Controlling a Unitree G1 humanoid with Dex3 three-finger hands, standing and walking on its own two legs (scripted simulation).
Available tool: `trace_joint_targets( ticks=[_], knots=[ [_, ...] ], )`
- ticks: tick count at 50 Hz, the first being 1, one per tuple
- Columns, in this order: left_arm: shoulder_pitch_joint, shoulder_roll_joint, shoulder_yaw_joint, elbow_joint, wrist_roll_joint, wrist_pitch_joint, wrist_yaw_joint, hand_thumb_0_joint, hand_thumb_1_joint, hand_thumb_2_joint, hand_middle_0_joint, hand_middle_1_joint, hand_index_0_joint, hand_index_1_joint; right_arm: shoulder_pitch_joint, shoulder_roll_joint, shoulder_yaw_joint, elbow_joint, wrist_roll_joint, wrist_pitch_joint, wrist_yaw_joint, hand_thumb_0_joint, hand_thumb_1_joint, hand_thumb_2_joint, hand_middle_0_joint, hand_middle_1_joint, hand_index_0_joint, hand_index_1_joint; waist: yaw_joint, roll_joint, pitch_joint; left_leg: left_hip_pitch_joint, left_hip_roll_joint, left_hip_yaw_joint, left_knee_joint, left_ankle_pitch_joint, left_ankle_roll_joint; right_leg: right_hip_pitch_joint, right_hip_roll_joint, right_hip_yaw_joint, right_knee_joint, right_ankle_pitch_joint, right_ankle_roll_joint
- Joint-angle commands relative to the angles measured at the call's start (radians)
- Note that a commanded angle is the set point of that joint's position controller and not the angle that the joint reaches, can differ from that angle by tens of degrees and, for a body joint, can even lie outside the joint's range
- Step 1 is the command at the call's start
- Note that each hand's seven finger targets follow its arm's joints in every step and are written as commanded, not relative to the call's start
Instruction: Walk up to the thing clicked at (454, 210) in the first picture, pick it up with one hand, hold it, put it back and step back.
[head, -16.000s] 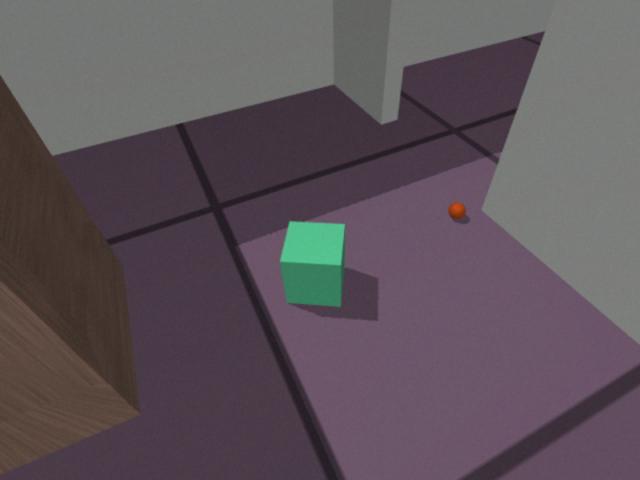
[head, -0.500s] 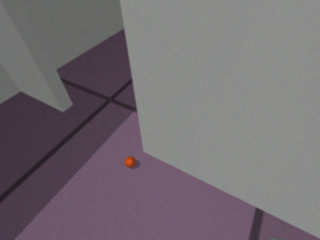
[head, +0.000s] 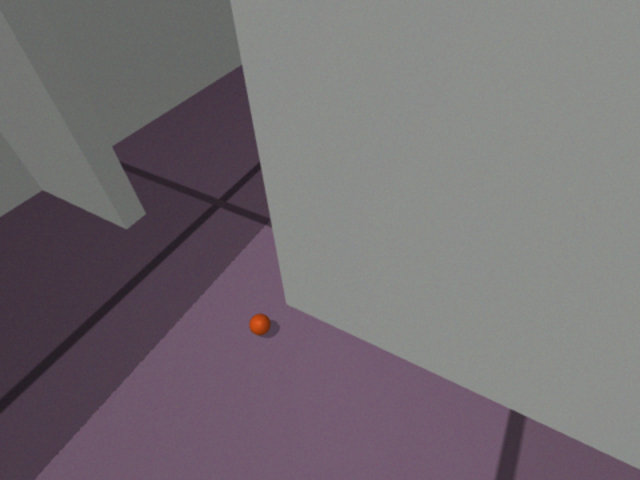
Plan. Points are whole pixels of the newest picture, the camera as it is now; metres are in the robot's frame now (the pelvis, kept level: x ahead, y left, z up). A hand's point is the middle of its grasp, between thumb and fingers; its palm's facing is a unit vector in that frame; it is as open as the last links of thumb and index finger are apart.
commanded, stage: stand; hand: left
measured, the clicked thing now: (259, 324) +0.78 +0.28 -0.74
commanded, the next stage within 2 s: walk up in 0.32 s
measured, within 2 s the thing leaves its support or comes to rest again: neither
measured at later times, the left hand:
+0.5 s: hand out of the picture +0.07 +0.28 -0.15, palm faces +0.03 -0.94 -0.35, open 7.4 cm
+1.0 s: hand (159, 407) +0.28 +0.29 -0.15, palm faces -0.07 -0.91 -0.40, open 7.4 cm
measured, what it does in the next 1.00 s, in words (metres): walks ahead: left foot, then right foot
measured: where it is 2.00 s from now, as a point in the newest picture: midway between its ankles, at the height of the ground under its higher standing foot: (337, 448)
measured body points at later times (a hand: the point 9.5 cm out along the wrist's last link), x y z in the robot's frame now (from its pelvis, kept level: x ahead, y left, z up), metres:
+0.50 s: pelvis +0.02 +0.01 +0.00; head +0.02 +0.01 +0.45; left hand +0.07 +0.33 -0.13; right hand +0.09 -0.31 -0.13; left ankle +0.03 +0.13 -0.72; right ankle +0.02 -0.12 -0.75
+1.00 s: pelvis +0.18 +0.01 -0.03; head +0.19 +0.00 +0.42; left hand +0.28 +0.34 -0.12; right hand +0.18 -0.31 -0.15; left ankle +0.09 +0.15 -0.74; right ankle +0.27 -0.11 -0.75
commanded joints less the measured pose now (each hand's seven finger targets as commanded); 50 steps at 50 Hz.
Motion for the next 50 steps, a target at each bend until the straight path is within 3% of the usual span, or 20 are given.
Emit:
trace_joint_targets(
  ticks=[1,5,15,16,17,20,21,25,28,29,30,31,33,36,40,44,47,48,49,50],
  knots=[
    [-0.045,0.218,0.044,-0.063,0.002,-0.016,0.01,0.0,0.9,0.9,-0.2,-0.3,-0.2,-0.3,-0.05,-0.216,-0.043,-0.064,-0.002,-0.018,-0.009,0.0,-0.9,-0.9,0.2,0.3,0.2,0.3,0.006,-0.015,-0.025,-0.033,0.109,-0.097,-0.071,-0.08,0.023,-0.062,-0.109,0.097,-0.094,-0.11,-0.029],
    [-0.051,0.227,0.046,-0.072,0.001,-0.018,0.01,0.0,0.9,0.9,-0.2,-0.3,-0.2,-0.3,-0.024,-0.211,-0.043,-0.061,-0.004,-0.015,-0.007,0.0,-0.9,-0.9,0.2,0.3,0.2,0.3,-0.003,-0.028,-0.019,-0.049,0.103,-0.093,-0.059,-0.084,0.026,-0.073,-0.116,0.115,-0.106,-0.156,-0.033],
    [-0.027,0.214,0.04,-0.072,-0.002,-0.02,0.012,0.0,0.9,0.9,-0.2,-0.3,-0.2,-0.3,-0.027,-0.217,-0.034,-0.066,0.001,-0.022,-0.015,0.0,-0.9,-0.9,0.2,0.3,0.2,0.3,0.003,-0.006,-0.073,-0.007,0.12,-0.091,-0.043,0.068,0.027,-0.015,-0.112,0.088,-0.053,0.077,-0.031],
    [0.039,0.282,0.1,-0.101,0.01,-0.024,-0.009,0.0,0.9,0.9,-0.2,-0.3,-0.2,-0.3,0.039,-0.284,-0.083,-0.114,-0.014,-0.029,0.007,0.0,-0.9,-0.9,0.2,0.3,0.2,0.3,0.01,-0.024,-0.138,-0.036,0.075,-0.089,0.028,-0.432,0.091,0.017,-0.051,0.078,-0.01,-0.416,-0.073],
    [0.069,0.288,0.108,-0.094,0.021,-0.023,-0.016,0.0,0.9,0.9,-0.2,-0.3,-0.2,-0.3,0.042,-0.293,-0.093,-0.116,-0.026,-0.025,0.016,0.0,-0.9,-0.9,0.2,0.3,0.2,0.3,0.026,-0.017,-0.055,-0.169,0.075,-0.11,0.052,-0.603,0.097,-0.023,-0.073,0.136,-0.011,-0.599,-0.096],
    [0.158,0.318,0.14,-0.118,0.026,-0.034,-0.016,0.0,0.9,0.9,-0.2,-0.3,-0.2,-0.3,-0.066,-0.207,-0.089,-0.197,-0.034,-0.029,0.023,0.0,-0.9,-0.9,0.2,0.3,0.2,0.3,0.098,-0.194,0.119,-0.527,0.02,0.024,0.391,-0.291,0.034,0.106,-0.288,0.429,-0.205,-0.565,-0.212],
    [0.157,0.337,0.149,-0.139,0.033,-0.043,-0.015,0.0,0.9,0.9,-0.2,-0.3,-0.2,-0.3,-0.052,-0.223,-0.096,-0.205,-0.036,-0.036,0.02,0.0,-0.9,-0.9,0.2,0.3,0.2,0.3,0.088,-0.159,0.1,-0.559,0.08,-0.025,0.439,-0.275,0.034,0.152,-0.36,0.476,-0.21,-0.414,-0.273],
    [0.016,0.329,0.149,-0.231,0.041,-0.041,-0.026,0.0,0.9,0.9,-0.2,-0.3,-0.2,-0.3,0.089,-0.226,-0.118,-0.216,-0.027,-0.043,0.043,0.0,-0.9,-0.9,0.2,0.3,0.2,0.3,-0.006,-0.193,0.006,-0.24,0.105,-0.011,0.316,-0.297,0.045,-0.056,-0.255,0.267,-0.168,-0.413,-0.212],
    [-0.01,0.24,0.119,-0.27,0.026,-0.017,-0.04,0.0,0.9,0.9,-0.2,-0.3,-0.2,-0.3,0.288,-0.239,-0.154,-0.156,-0.041,-0.058,0.028,0.0,-0.9,-0.9,0.2,0.3,0.2,0.3,-0.107,-0.025,-0.018,0.201,-0.002,0.093,0.098,-0.093,0.025,-0.382,-0.077,0.043,0.16,-0.381,-0.131],
    [0.04,0.171,0.096,-0.285,0.018,-0.014,-0.039,0.0,0.9,0.9,-0.2,-0.3,-0.2,-0.3,0.353,-0.304,-0.175,-0.159,-0.054,-0.064,0.013,0.0,-0.9,-0.9,0.2,0.3,0.2,0.3,-0.13,0.207,-0.027,0.303,0.136,-0.16,-0.038,-0.353,0.065,-0.569,0.042,-0.02,0.45,-0.466,-0.096],
    [0.061,0.163,0.095,-0.29,0.014,-0.015,-0.032,0.0,0.9,0.9,-0.2,-0.3,-0.2,-0.3,0.331,-0.406,-0.186,-0.202,-0.059,-0.072,0.01,0.0,-0.9,-0.9,0.2,0.3,0.2,0.3,-0.112,0.273,-0.006,0.183,0.403,-0.597,-0.202,-0.702,0.179,-0.66,0.097,0.023,0.67,-0.447,-0.062],
    [0.039,0.27,0.116,-0.285,0.018,-0.019,-0.025,0.0,0.9,0.9,-0.2,-0.3,-0.2,-0.3,0.23,-0.424,-0.185,-0.241,-0.027,-0.072,0.011,0.0,-0.9,-0.9,0.2,0.3,0.2,0.3,-0.085,0.138,0.077,0.015,0.465,-0.642,-0.238,-0.748,0.274,-0.598,-0.005,0.155,0.706,-0.38,-0.062],
    [0.124,0.278,0.117,-0.247,0.001,-0.025,-0.034,0.0,0.9,0.9,-0.2,-0.3,-0.2,-0.3,0.142,-0.337,-0.15,-0.276,-0.024,-0.077,0.01,0.0,-0.9,-0.9,0.2,0.3,0.2,0.3,-0.008,0.082,0.109,-0.029,0.353,-0.41,-0.183,-0.557,0.226,-0.541,-0.035,0.138,0.701,-0.252,-0.053],
    [0.169,0.279,0.121,-0.229,0.008,-0.026,-0.053,0.0,0.9,0.9,-0.2,-0.3,-0.2,-0.3,0.162,-0.316,-0.141,-0.297,-0.018,-0.086,0.012,0.0,-0.9,-0.9,0.2,0.3,0.2,0.3,-0.014,0.147,0.077,-0.028,0.289,-0.209,-0.166,-0.344,0.207,-0.465,-0.052,0.066,0.575,-0.177,-0.017],
    [0.09,0.256,0.118,-0.284,0.015,-0.028,-0.076,0.0,0.9,0.9,-0.2,-0.3,-0.2,-0.3,0.182,-0.325,-0.139,-0.328,-0.015,-0.088,0.018,0.0,-0.9,-0.9,0.2,0.3,0.2,0.3,-0.026,0.139,0.102,-0.083,0.264,-0.101,-0.143,-0.262,0.21,-0.37,-0.084,-0.004,0.38,-0.096,-0.01],
    [0.062,0.232,0.122,-0.308,0.014,-0.038,-0.074,0.0,0.9,0.9,-0.2,-0.3,-0.2,-0.3,0.229,-0.326,-0.135,-0.343,-0.009,-0.077,0.019,0.0,-0.9,-0.9,0.2,0.3,0.2,0.3,-0.036,0.136,0.059,-0.072,0.233,-0.048,-0.032,-0.059,0.184,-0.255,-0.032,-0.081,0.272,-0.046,-0.037],
    [0.223,0.251,0.144,-0.272,0.012,-0.053,-0.054,0.0,0.9,0.9,-0.2,-0.3,-0.2,-0.3,0.225,-0.284,-0.117,-0.377,0.001,-0.067,0.014,0.0,-0.9,-0.9,0.2,0.3,0.2,0.3,0.06,-0.001,-0.04,-0.147,0.187,0.016,0.277,0.184,0.141,0.043,0.013,-0.099,0.168,-0.031,-0.065],
    [0.323,0.302,0.166,-0.259,0.017,-0.061,-0.043,0.0,0.9,0.9,-0.2,-0.3,-0.2,-0.3,0.267,-0.233,-0.095,-0.386,0.005,-0.069,0.012,0.0,-0.9,-0.9,0.2,0.3,0.2,0.3,0.107,-0.152,-0.105,-0.248,0.106,0.076,0.536,0.122,0.104,0.186,-0.064,0.033,0.107,-0.133,-0.102],
    [0.367,0.388,0.184,-0.283,0.016,-0.069,-0.031,0.0,0.9,0.9,-0.2,-0.3,-0.2,-0.3,0.301,-0.171,-0.072,-0.416,0.011,-0.07,0.012,0.0,-0.9,-0.9,0.2,0.3,0.2,0.3,0.098,-0.34,-0.145,-0.474,-0.03,0.096,0.785,-0.311,0.053,0.302,-0.348,0.499,-0.013,-0.203,-0.209],
    [0.326,0.407,0.18,-0.3,-0.001,-0.064,-0.032,0.0,0.9,0.9,-0.2,-0.3,-0.2,-0.3,0.272,-0.272,-0.1,-0.39,0.007,-0.058,-0.002,0.0,-0.9,-0.9,0.2,0.3,0.2,0.3,0.103,-0.215,-0.104,-0.491,-0.002,-0.01,0.892,-0.41,0.056,0.177,-0.426,0.628,-0.058,-0.265,-0.309]
  ],
)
